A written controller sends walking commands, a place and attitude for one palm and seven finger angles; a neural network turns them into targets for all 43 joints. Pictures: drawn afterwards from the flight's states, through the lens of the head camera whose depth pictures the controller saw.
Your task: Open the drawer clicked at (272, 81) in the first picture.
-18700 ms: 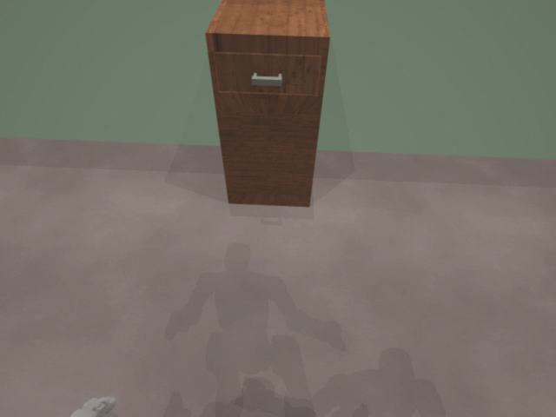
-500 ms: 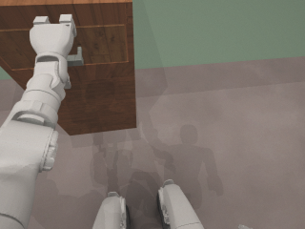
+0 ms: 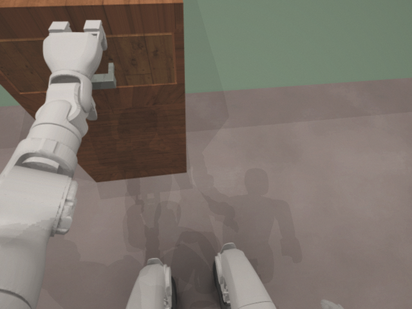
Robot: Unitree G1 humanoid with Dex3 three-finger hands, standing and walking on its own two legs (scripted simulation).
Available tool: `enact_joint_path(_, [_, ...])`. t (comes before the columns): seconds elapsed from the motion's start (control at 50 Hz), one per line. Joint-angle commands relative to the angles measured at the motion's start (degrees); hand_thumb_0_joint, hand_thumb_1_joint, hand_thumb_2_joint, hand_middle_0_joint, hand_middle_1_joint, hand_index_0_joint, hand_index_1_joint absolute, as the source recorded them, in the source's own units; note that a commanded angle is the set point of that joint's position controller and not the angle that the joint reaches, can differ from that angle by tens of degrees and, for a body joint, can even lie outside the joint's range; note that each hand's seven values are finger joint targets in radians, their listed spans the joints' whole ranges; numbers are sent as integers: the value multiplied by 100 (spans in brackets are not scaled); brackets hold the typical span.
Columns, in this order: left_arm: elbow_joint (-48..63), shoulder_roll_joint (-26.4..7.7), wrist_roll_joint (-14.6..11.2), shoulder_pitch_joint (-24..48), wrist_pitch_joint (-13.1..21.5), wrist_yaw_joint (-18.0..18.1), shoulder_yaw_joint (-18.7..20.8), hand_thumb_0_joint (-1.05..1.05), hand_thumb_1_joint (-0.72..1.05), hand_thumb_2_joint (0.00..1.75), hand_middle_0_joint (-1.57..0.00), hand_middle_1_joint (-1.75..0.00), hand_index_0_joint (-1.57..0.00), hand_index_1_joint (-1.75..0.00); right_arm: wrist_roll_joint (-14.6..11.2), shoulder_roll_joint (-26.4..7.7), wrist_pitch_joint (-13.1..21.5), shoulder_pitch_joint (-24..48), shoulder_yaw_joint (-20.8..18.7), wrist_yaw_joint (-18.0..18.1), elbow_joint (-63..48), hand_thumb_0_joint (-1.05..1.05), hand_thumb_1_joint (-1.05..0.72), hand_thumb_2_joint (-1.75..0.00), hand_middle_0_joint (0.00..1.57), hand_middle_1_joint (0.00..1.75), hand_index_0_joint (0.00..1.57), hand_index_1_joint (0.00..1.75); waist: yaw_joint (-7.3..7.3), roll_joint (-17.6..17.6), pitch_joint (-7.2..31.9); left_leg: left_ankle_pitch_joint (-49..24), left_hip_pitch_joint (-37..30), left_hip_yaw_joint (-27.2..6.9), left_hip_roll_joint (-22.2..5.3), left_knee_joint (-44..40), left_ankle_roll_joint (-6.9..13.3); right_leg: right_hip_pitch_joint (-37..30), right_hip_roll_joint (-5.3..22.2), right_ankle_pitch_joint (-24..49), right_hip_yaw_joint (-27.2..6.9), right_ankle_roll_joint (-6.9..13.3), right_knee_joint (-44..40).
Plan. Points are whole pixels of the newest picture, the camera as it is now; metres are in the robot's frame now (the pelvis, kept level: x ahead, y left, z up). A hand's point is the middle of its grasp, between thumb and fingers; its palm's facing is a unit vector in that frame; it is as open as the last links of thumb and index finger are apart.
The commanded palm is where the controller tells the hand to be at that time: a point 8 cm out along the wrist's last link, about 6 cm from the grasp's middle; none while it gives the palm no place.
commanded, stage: lift the fingers back up to retry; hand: left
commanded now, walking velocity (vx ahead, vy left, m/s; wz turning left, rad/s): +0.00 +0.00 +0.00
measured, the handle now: (89, 75) +0.61 +0.18 +0.02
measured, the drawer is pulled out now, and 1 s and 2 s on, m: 0.00 0.00 0.00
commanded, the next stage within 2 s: re-aim the fingers above the handle in 0.74 s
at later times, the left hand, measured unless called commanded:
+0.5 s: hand (83, 70) +0.56 +0.16 +0.08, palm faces -0.01 +0.01 -1.00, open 13.7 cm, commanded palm +0.56 +0.20 +0.12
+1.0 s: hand (84, 69) +0.56 +0.16 +0.08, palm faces +0.01 -0.03 -1.00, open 13.5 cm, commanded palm +0.55 +0.19 +0.13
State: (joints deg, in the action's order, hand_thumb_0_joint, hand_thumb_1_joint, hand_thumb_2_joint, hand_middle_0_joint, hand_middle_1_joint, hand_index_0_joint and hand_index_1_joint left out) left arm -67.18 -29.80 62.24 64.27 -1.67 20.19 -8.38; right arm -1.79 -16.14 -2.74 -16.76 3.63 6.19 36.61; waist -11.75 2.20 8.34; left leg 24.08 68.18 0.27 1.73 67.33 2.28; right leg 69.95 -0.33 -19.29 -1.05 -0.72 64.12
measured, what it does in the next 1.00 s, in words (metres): rises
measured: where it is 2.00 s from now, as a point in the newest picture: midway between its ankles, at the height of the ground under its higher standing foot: (197, 306)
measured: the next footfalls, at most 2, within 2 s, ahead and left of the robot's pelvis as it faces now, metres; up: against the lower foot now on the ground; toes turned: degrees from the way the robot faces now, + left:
none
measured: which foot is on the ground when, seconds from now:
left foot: down 0.00-1.00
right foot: down 0.00-1.00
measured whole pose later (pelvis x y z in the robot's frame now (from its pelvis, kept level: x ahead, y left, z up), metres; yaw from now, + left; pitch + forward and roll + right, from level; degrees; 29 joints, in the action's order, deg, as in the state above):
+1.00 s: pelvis +0.07 -0.01 +0.06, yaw -1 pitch +20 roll -1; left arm -64.0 -23.6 63.5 49.5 2.9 25.5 -3.5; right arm 0.6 -15.7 -6.1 -16.4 -0.4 2.4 39.6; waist -7.4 2.9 7.6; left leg 23.3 47.5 0.0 0.6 50.4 1.2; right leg 49.8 -1.4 -18.6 -1.2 -0.1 48.0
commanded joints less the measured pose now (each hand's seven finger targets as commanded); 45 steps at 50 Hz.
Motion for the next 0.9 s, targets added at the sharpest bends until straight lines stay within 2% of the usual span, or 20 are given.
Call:
enact_joint_path(0.0, [-271, -1576, -63, 1449, -469, -246, 372, 0, -50, 30, -30, -120, -30, -120, 44, -1002, 74, -802, -388, 73, -351, 0, -90, -90, 20, 30, 20, 30, -139, -299, 1750, 1190, -839, -100, 43, -1275, 108, -1441, -61, -1471, 184, 152, -1248])
enact_joint_path(0.14, [-195, -1721, -94, 1609, -558, -205, 523, 0, -50, 30, -30, -120, -30, -120, 63, -976, -29, -963, -401, 23, -338, 0, -90, -90, 20, 30, 20, 30, -75, -230, 1883, 1040, -1050, -45, 33, -1427, 91, -1873, -74, -1236, 162, 118, -1430])
enact_joint_path(0.16, [-69, -1860, -78, 1723, -523, -198, 597, 0, -50, 30, -30, -120, -30, -120, 66, -977, -41, -991, -401, 28, -334, 0, -90, -90, 20, 30, 20, 30, -64, -272, 1915, 1032, -1071, -57, 30, -1459, 93, -1959, -74, -1228, 152, 112, -1458])
enact_joint_path(0.28, [307, -1967, -132, 1858, -335, -171, 743, 0, -50, 30, -30, -120, -30, -120, 87, -926, -36, -1018, -444, 16, -355, 0, -90, -90, 20, 30, 20, 30, -7, -332, 1955, 958, -1277, -34, 30, -1647, 109, -2340, -95, -1143, 104, 91, -1677])
enact_joint_path(0.32, [413, -2138, -144, 1794, -255, -132, 880, 0, -50, 30, -30, -120, -30, -120, 93, -933, -30, -1047, -448, 8, -346, 0, -90, -90, 20, 30, 20, 30, 73, -329, 2098, 863, -1326, -14, 45, -1705, 124, -2596, -89, -1050, 75, 78, -1742])
enact_joint_path(0.38, [696, -2162, -204, 1811, -108, -87, 970, 0, -50, 30, -30, -120, -30, -120, 108, -900, -34, -1033, -482, -18, -358, 0, -90, -90, 20, 30, 20, 30, 167, -193, 2232, 704, -1583, -25, 43, -1843, 122, -2843, -102, -877, 66, 102, -1842])
enact_joint_path(0.42, [675, -2101, -212, 1788, -62, -31, 929, 0, -50, 30, -30, -120, -30, -120, 100, -906, -28, -1051, -490, -24, -322, 0, -90, -90, 20, 30, 20, 30, 139, -210, 2123, 711, -1652, -20, 47, -1941, 121, -2903, -109, -868, 67, 92, -1942])
enact_joint_path(0.44, [760, -2195, -221, 1809, -31, 10, 1019, 0, -50, 30, -30, -120, -30, -120, 104, -916, -29, -1054, -501, -25, -299, 0, -90, -90, 20, 30, 20, 30, 150, -283, 2115, 652, -1721, -16, 36, -1971, 126, -2983, -109, -825, 56, 82, -1994])
enact_joint_path(0.46, [873, -2260, -232, 1823, 4, 46, 1070, 0, -50, 30, -30, -120, -30, -120, 114, -919, -28, -1044, -513, -32, -297, 0, -90, -90, 20, 30, 20, 30, 198, -165, 2209, 561, -1802, -6, 45, -2014, 124, -3096, -111, -739, 46, 90, -2022])
enact_joint_path(0.48, [1006, -2330, -255, 1901, 50, 89, 1144, 0, -50, 30, -30, -120, -30, -120, 120, -903, -41, -1034, -525, -29, -295, 0, -90, -90, 20, 30, 20, 30, 201, -247, 2344, 417, -1905, -12, 33, -2030, 133, -3250, -115, -603, 30, 94, -2051])
enact_joint_path(0.5, [1106, -2424, -232, 1932, 86, 139, 1191, 0, -50, 30, -30, -120, -30, -120, 126, -913, -45, -1051, -537, -31, -262, 0, -90, -90, 20, 30, 20, 30, 226, -101, 2467, 317, -2017, -8, 40, -2070, 129, -3338, -112, -499, 15, 93, -2079])
enact_joint_path(0.58, [1132, -2144, -221, 1721, 149, 282, 1188, 0, -50, 30, -30, -120, -30, -120, 171, -878, -86, -1048, -592, -101, -159, 0, -90, -90, 20, 30, 20, 30, 285, -120, 2419, -227, -2376, -25, 20, -2189, 102, -3508, -150, -25, 79, 126, -2166])
enact_joint_path(0.62, [1072, -1989, -180, 1475, 173, 358, 1166, 0, -50, 30, -30, -120, -30, -120, 201, -885, -99, -1035, -624, -153, -110, 0, -90, -90, 20, 30, 20, 30, 347, -6, 2362, -399, -2482, -12, 18, -2215, 78, -3459, -161, 119, 103, 146, -2161])
enact_joint_path(0.64, [1033, -1926, -151, 1467, 177, 398, 1140, 0, -50, 30, -30, -120, -30, -120, 207, -887, -107, -1030, -639, -170, -67, 0, -90, -90, 20, 30, 20, 30, 312, -66, 2267, -470, -2520, -14, 2, -2225, 76, -3411, -165, 173, 115, 149, -2177])
enact_joint_path(0.66, [1095, -1961, -143, 1452, 191, 442, 1184, 0, -50, 30, -30, -120, -30, -120, 221, -891, -112, -1016, -649, -197, -61, 0, -90, -90, 20, 30, 20, 30, 362, 28, 2275, -497, -2554, -7, 4, -2247, 65, -3438, -164, 180, 118, 154, -2182])
enact_joint_path(0.7, [1097, -2027, -87, 1348, 197, 526, 1270, 0, -50, 30, -30, -120, -30, -120, 242, -887, -145, -998, -665, -225, -29, 0, -90, -90, 20, 30, 20, 30, 405, -33, 2353, -763, -2602, 19, 15, -2233, 69, -3617, -168, 453, 90, 164, -2174])
enact_joint_path(0.76, [1064, -1809, -66, 1225, 137, 596, 1176, 0, -50, 30, -30, -120, -30, -120, 251, -873, -180, -940, -702, -271, -15, 0, -90, -90, 20, 30, 20, 30, 396, -55, 2207, -899, -2685, 42, 16, -2272, 49, -3609, -177, 585, 119, 175, -2208])
enact_joint_path(0.78, [1190, -1820, -72, 1311, 160, 621, 1215, 0, -50, 30, -30, -120, -30, -120, 268, -854, -193, -912, -711, -286, -7, 0, -90, -90, 20, 30, 20, 30, 426, 45, 2329, -1040, -2772, 54, 20, -2254, 48, -3682, -174, 713, 106, 186, -2190])
enact_joint_path(0.82, [1000, -1691, -46, 1138, 67, 657, 1138, 0, -50, 30, -30, -120, -30, -120, 261, -859, -222, -887, -724, -306, 6, 0, -90, -90, 20, 30, 20, 30, 398, -107, 2212, -1015, -2762, 65, 23, -2287, 47, -3676, -179, 713, 118, 170, -2221])
enact_joint_path(0.88, [1086, -1742, -22, 1217, 14, 695, 1192, 0, -50, 30, -30, -120, -30, -120, 286, -852, -254, -840, -735, -309, 17, 0, -90, -90, 20, 30, 20, 30, 432, -75, 2340, -1203, -2873, 81, 34, -2288, 45, -3798, -171, 906, 111, 180, -2217])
